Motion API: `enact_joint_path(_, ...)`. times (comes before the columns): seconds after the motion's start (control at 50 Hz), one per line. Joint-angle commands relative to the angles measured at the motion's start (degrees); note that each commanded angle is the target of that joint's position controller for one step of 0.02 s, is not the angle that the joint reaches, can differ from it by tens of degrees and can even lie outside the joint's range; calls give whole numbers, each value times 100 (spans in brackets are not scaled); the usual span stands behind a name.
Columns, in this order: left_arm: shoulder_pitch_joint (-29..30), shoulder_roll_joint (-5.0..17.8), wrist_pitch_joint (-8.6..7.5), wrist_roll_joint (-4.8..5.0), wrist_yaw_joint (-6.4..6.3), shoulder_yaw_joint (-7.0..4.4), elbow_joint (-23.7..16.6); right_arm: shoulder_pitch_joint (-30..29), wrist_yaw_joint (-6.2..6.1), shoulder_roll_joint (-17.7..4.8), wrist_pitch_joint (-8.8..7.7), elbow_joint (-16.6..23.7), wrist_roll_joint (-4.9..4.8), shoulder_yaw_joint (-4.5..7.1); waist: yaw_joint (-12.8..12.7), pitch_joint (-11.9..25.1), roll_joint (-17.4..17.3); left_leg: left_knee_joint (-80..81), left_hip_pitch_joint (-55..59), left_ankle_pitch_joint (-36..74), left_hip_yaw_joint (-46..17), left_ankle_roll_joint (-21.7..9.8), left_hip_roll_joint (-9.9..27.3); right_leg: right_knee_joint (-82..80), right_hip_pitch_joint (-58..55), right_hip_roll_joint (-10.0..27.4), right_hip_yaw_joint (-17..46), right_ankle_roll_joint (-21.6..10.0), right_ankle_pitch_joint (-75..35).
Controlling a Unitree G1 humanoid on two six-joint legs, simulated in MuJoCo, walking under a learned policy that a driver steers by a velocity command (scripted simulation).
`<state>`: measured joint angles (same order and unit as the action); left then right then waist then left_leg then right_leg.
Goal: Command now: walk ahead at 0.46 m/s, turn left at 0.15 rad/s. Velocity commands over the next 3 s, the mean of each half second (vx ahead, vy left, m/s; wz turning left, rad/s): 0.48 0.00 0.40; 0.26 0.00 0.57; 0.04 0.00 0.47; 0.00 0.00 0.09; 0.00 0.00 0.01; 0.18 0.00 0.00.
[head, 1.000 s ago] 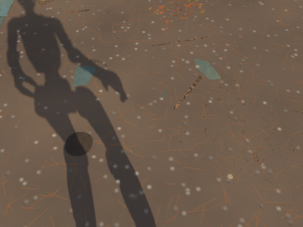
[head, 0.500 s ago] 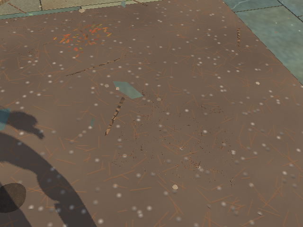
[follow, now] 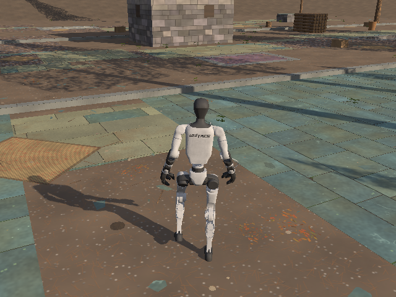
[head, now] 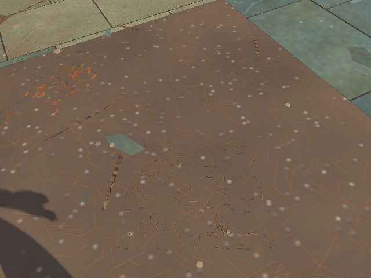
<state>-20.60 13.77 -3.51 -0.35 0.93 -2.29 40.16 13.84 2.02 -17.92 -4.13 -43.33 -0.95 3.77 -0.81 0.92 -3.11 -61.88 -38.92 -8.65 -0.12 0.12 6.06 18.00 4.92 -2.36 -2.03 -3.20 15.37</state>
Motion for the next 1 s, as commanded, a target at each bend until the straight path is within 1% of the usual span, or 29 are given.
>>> enact_joint_path(0.02, 222, 860, -171, -42, -83, -240, -249, -460, -8, -219, -22, 410, -29, 12, -52, -408, 660, 711, -729, 851, -312, 85, -23, -940, -177, 1369, 483, -728, -2192)
enact_joint_path(0.1, 48, 995, -213, 10, -142, -260, 6, -1192, 103, -33, -60, 638, -42, -97, -295, -677, 674, 2200, -199, 1695, -17, -75, -262, -1202, -104, 1394, -74, -532, -2065)
enact_joint_path(0.16, -146, 1060, -160, 76, -171, -283, 221, -1568, 236, -2, -92, 849, -48, -133, -375, -785, 592, 2762, -259, 1498, 117, -289, -363, -992, -731, 1605, -259, -470, -2670)
enact_joint_path(0.18, -136, 1102, -124, 77, -187, -292, 254, -1590, 276, -39, -100, 909, -47, -121, -322, -718, 625, 2860, -181, 1275, 206, -385, -446, -783, -952, 1654, -333, -425, -3277)
enact_joint_path(0.22, -73, 1273, -32, 62, -253, -335, 252, -1373, 303, -214, -70, 950, -31, -45, -113, -319, 875, 2803, 306, 632, 531, -606, -775, -20, -1359, 1675, -490, -301, -5439)
enact_joint_path(0.24, -61, 1362, 32, 47, -298, -355, 234, -1026, 289, -371, -33, 910, -31, 33, 94, -12, 1026, 2741, 742, 270, 674, -731, -977, 617, -1509, 1659, -553, -240, -6434)
enact_joint_path(0.26, -8, 1427, 88, 37, -330, -365, 211, -315, 250, -614, -4, 783, -40, 155, 486, 405, 1040, 2839, 1714, 192, 714, -898, -1163, 1643, -1284, 1591, -620, -164, -6840)
enact_joint_path(0.28, 70, 1431, 76, 49, -359, -345, 137, 560, 153, -914, 29, 640, -48, 305, 997, 836, 784, 3107, 3355, 523, 261, -1156, -1020, 3058, -225, 1409, -682, 12, -6084)
enact_joint_path(0.3, -625, 701, -55, -124, -265, -115, -98, 1061, 68, -1541, 56, 600, 1, 450, 614, 1674, -708, 2865, 5977, 384, -2358, -2143, 585, 5530, 2388, 554, -529, 387, -1309)
enact_joint_path(0.32, -546, 694, -294, -57, -136, -14, -130, 1155, 51, -1275, 26, 639, -53, 365, 675, 2659, -684, 3984, 6766, -775, -4885, -2729, 1329, 6611, 3471, -215, 705, 417, 1758)
enact_joint_path(0.34, 294, 1129, -431, 217, -54, -150, -338, 1027, 19, -980, 26, 630, 0, 293, 906, 1882, -235, 4354, 6230, -1084, -4189, -2262, 1106, 6672, 4010, 172, 1054, 292, 1313)
enact_joint_path(0.36, 657, 1093, -501, 259, -47, -108, -520, 608, -3, -861, 19, 681, -18, 249, 683, 1030, 192, 4487, 5192, -872, -3465, -2008, 904, 6145, 4046, 436, 957, 207, 813)
enact_joint_path(0.38, 755, 1022, -512, 137, -87, -106, -519, 212, -8, -731, 17, 769, -17, 198, 386, 468, 581, 4606, 4187, -307, -2938, -1880, 673, 5631, 3823, 629, 847, 235, 602)
enact_joint_path(0.42, 495, 1058, -374, 3, -126, -167, -476, -224, -40, -558, 5, 928, 83, 140, -29, 129, 276, 4885, 2977, 413, -2357, -1831, 306, 5114, 3112, 859, 819, 360, 319)
enact_joint_path(0.48, 422, 866, -208, -99, -182, -116, -466, -240, -112, -638, -33, 842, 52, 165, -139, -15, 117, 4994, 2099, 1151, -1742, -1832, 75, 4364, 2847, 874, 566, 663, -22)
enact_joint_path(0.56, 1396, 586, -229, -85, -180, 3, -691, 43, -215, -776, 34, 694, -23, 203, 255, -110, -34, 4797, 1757, 661, -1313, -1450, -339, 2487, 2496, 597, 442, 801, -1592)
enact_joint_path(0.62, 1904, 690, -295, -17, -117, -41, -816, 419, -271, -865, 169, 539, -46, 241, 485, 9, -183, 4262, 2102, 1195, -1553, -1249, -329, 1585, 2153, 175, 428, 817, -1979)
enact_joint_path(0.66, 1830, 867, -325, 2, -71, -132, -806, 485, -319, -799, 268, 523, -60, 235, 409, 198, -313, 3744, 2586, 1227, -1967, -1082, -236, 1207, 2020, 64, 600, 718, -1743)
enact_joint_path(0.7, 1454, 968, -355, -4, -51, -226, -714, 228, -361, -711, 333, 637, -47, 223, 107, 324, -448, 3125, 2805, 1255, -2265, -839, -263, 822, 1592, 72, 637, 493, -1681)
enact_joint_path(0.72, 1140, 1056, -382, -66, -77, -271, -663, 138, -364, -535, 332, 716, -36, 178, -84, 515, -378, 2541, 2669, 1142, -2123, -598, -521, 544, 960, 307, 641, 300, -2238)
enact_joint_path(0.74, 569, 1408, -379, -182, -138, -342, -670, 197, -360, -163, 304, 882, 68, 55, -247, 1263, 360, 1016, 2010, -272, -1638, -294, -903, 816, -427, 1456, 1546, -125, -3698)
enact_joint_path(0.76, 400, 1563, -264, -282, -139, -356, -644, 1394, -322, 44, 261, 847, 36, -28, 241, 2037, 2055, -513, 558, -3538, -1144, 38, -1547, 927, -1976, 2958, 3518, -1231, -4828)
enact_joint_path(0.78, 469, 1338, -161, -79, -123, -363, -644, 1588, -302, -622, 292, 701, -39, 83, 176, 2114, 1818, -1345, 91, -3041, -1101, 198, -998, 737, -1778, 3075, 4118, -1389, -3274)
enact_joint_path(0.8, 685, 963, -80, -52, -174, -264, -765, 923, -326, -916, 392, 734, -79, 191, -55, 1437, 1242, -1634, -156, -2523, -905, 341, -810, 587, -1261, 2631, 3237, -1132, -2437)
enact_joint_path(0.82, 962, 803, 13, -78, -204, -193, -773, 480, -369, -918, 508, 829, -63, 220, -64, 1004, 869, -1551, -162, -2145, -708, 410, -666, 458, -633, 2283, 2548, -922, -2036)
enact_joint_path(0.86, 1349, 804, 103, -106, -227, -165, -715, 316, -397, -705, 689, 941, -52, 223, 138, 343, 992, -1138, 254, -1825, -505, 460, -466, 126, 560, 1795, 1613, -790, -1939)
enact_joint_path(0.88, 1398, 844, 100, -136, -232, -190, -670, 376, -403, -528, 730, 946, -47, 188, 173, 239, 1127, -869, 512, -1687, -331, 464, -483, -36, 872, 1634, 1252, -787, -2001)
enact_joint_path(0.92, 1397, 897, 91, -137, -239, -234, -566, 338, -408, -337, 735, 1002, -12, 148, 163, 332, 1212, -382, 645, -1574, -203, 481, -448, -116, 799, 1698, 936, -943, -2497)
enact_joint_path(1.0, 1505, 1075, 182, -50, -269, -322, -446, -25, -312, -297, 735, 1152, 30, 113, 82, 627, 1053, 629, 1031, -1069, -135, 398, -241, -148, 571, 1978, 600, -1070, -2449)
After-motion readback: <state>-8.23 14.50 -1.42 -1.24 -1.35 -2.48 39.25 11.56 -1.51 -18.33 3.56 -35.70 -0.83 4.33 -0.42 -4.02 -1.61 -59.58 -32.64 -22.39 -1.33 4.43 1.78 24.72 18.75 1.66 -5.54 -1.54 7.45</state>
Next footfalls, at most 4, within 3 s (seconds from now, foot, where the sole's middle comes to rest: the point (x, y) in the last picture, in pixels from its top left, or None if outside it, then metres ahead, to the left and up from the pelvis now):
0.28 left None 0.33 0.13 -0.78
0.74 right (207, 244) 0.63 0.00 -0.78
1.18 left None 0.46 0.20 -0.78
1.60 right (200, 246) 0.62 0.03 -0.78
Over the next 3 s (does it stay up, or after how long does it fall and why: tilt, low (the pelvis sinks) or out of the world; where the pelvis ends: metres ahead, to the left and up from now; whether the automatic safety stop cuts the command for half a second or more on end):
stays up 0.54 0.16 -0.01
